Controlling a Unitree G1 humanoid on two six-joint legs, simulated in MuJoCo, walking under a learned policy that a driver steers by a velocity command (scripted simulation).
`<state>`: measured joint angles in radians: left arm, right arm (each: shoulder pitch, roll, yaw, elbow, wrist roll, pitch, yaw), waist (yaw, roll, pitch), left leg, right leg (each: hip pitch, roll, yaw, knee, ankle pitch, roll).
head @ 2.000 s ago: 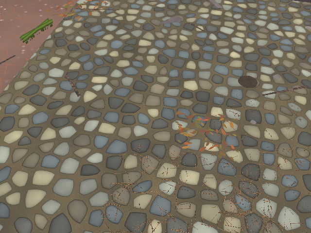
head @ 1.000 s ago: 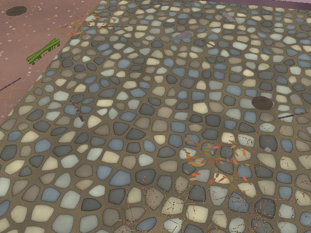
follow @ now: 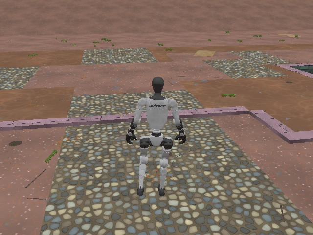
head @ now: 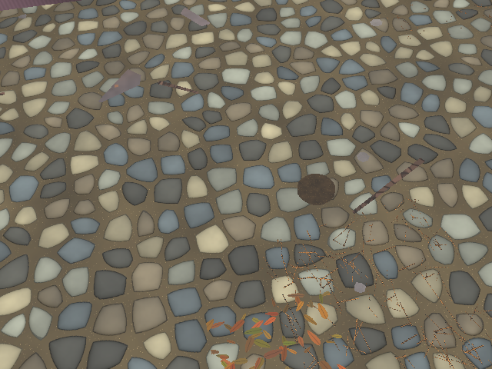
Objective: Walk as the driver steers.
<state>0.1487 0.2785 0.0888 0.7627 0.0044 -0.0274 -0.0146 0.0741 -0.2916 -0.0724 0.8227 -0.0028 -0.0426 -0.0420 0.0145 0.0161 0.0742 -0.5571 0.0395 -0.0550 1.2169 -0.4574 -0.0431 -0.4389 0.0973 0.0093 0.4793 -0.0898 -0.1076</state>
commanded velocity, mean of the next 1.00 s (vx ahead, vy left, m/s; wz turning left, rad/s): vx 0.07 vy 0.00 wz -0.12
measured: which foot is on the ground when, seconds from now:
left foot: up 0.00-0.28, down 0.30-1.00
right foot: down 0.00-1.00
